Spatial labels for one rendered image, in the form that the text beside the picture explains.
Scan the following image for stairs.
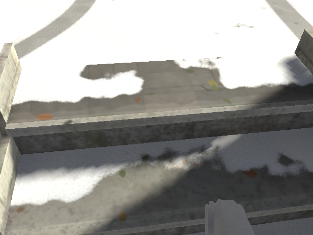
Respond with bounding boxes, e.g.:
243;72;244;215
4;111;313;235

